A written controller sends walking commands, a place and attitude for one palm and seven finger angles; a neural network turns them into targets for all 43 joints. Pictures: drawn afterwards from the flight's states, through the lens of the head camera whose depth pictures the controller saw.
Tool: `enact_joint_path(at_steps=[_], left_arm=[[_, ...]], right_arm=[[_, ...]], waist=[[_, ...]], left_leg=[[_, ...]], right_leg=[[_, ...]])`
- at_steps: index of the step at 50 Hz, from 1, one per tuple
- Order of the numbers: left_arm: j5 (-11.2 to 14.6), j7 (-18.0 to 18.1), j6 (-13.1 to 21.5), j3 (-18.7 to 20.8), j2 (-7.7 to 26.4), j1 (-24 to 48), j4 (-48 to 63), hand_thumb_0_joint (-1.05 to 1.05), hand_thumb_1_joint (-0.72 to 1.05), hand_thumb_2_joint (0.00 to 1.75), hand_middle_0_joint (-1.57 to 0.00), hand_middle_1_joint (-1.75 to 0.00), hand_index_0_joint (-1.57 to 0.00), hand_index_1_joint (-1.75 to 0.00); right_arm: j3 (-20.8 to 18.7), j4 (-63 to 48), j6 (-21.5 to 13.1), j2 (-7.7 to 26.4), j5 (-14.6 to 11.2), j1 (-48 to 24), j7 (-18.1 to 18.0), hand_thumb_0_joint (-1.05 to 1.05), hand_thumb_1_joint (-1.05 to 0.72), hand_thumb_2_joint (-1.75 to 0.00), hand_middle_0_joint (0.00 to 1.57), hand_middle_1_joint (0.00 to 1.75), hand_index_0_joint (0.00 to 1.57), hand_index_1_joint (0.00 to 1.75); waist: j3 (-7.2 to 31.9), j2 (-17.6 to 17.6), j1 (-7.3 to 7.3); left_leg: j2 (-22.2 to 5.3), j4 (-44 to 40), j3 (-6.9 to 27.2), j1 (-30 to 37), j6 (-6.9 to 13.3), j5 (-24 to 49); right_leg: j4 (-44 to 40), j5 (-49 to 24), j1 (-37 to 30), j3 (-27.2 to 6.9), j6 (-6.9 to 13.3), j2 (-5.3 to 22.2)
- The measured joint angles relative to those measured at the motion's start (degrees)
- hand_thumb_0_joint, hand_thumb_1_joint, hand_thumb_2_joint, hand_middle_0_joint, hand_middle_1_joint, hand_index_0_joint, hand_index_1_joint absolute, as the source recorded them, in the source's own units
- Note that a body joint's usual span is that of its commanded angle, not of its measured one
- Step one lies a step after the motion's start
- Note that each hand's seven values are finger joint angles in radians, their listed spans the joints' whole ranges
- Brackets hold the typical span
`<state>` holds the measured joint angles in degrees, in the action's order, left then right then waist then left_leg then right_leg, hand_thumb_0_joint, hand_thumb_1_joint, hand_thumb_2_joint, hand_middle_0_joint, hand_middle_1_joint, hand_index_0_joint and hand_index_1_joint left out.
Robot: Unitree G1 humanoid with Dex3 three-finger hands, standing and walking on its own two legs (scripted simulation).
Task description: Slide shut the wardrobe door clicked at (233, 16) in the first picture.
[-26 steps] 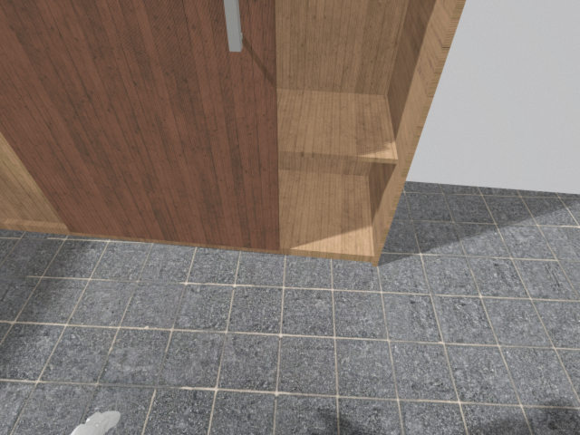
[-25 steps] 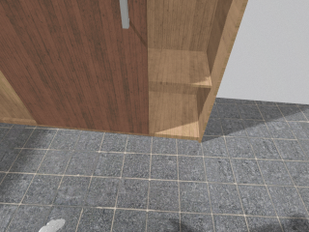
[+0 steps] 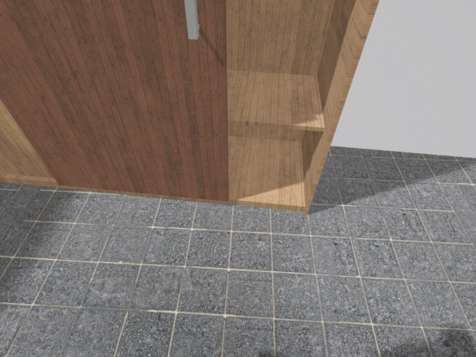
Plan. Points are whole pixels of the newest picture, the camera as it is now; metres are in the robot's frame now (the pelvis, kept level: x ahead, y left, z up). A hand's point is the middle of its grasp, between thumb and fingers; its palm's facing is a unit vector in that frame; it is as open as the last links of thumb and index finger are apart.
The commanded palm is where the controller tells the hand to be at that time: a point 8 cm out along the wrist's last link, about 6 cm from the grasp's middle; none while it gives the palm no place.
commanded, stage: stand and wait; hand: left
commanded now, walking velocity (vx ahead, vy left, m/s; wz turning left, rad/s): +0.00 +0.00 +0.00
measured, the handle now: out of the picture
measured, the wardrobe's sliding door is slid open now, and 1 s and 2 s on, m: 0.40 0.40 0.40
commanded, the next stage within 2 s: look at it before walking up in 0.30 s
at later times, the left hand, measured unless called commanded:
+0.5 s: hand out of the picture +0.09 +0.24 -0.15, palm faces -0.04 -0.94 -0.34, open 7.4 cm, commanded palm none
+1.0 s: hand out of the picture +0.09 +0.24 -0.15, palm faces -0.04 -0.94 -0.34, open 7.4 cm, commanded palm none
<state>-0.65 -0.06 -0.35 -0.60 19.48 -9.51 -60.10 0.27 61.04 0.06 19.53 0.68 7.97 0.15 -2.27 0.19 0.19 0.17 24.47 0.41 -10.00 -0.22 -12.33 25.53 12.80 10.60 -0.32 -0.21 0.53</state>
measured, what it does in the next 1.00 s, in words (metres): stands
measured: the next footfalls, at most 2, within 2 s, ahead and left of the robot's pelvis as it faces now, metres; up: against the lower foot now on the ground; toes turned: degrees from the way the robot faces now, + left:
right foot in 1.80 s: +0.35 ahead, -0.07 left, +0.00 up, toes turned -10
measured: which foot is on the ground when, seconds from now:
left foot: down 0.00-1.00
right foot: down 0.00-1.00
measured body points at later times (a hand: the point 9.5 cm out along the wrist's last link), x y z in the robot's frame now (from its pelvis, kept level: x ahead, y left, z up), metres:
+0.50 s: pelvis +0.00 +0.00 +0.00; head +0.01 -0.01 +0.45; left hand +0.09 +0.29 -0.13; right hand +0.07 -0.30 -0.13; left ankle +0.01 +0.12 -0.74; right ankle +0.01 -0.12 -0.74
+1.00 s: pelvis +0.01 -0.01 +0.00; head +0.02 -0.01 +0.45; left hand +0.10 +0.29 -0.13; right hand +0.09 -0.30 -0.13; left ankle +0.01 +0.12 -0.74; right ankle +0.01 -0.12 -0.74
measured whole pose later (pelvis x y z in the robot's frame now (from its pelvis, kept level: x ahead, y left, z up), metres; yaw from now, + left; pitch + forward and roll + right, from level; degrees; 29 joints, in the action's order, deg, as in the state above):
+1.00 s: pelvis +0.01 -0.01 +0.00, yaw +0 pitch -2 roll +0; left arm -0.6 0.1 0.5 -0.4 19.8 -7.6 -61.7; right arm 0.6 63.3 -0.4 19.6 0.4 6.4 0.0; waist -2.0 0.2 0.3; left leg -0.5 20.7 0.2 -7.4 -0.8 -11.4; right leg 22.0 11.8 8.3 -0.5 0.3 -0.2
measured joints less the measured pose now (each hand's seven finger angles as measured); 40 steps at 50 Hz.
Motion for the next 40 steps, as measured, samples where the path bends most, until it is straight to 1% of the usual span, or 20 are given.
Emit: enact_joint_path(at_steps=[9,26,40], left_arm=[[0.04,0.05,0.15,0.13,0.21,0.25,-1.52,0.01,0.9,0.9,-0.2,-0.3,-0.21,-0.3],[-0.03,0.08,0.73,0.1,0.01,1.87,-1.29,0.01,0.9,0.9,-0.2,-0.3,-0.21,-0.3],[-0.05,0.09,0.78,0.11,0.1,2.2,-1.33,0.01,0.9,0.9,-0.2,-0.3,-0.21,-0.3]], right_arm=[[-0.01,1.97,-0.08,0.25,-0.13,0.63,-0.01,0.01,-0.91,-0.9,0.2,0.3,0.21,0.3],[0.11,2.27,-0.45,-0.08,-0.14,-0.6,0.09,0.01,-0.91,-0.9,0.2,0.3,0.21,0.3],[0.2,2.1,-0.51,0.11,-0.22,-1.47,-0.05,0.01,-0.91,-0.9,0.2,0.3,0.21,0.3]], waist=[[0.17,-0.29,0.13],[0.45,-0.22,0.34],[0.42,-0.06,0.2]], left_leg=[[-0.17,-1.11,-0.11,0.5,-0.16,0.67],[-0.53,-2.21,-0.22,0.85,-0.46,0.89],[-0.69,-3.16,-0.27,1.96,-0.56,0.81]], right_leg=[[-0.92,-0.64,-0.34,-0.11,0.12,-0.16],[-1.89,-0.88,-0.55,-0.22,0.4,-0.52],[-2.86,-0.84,-1.64,-0.26,0.47,-0.67]])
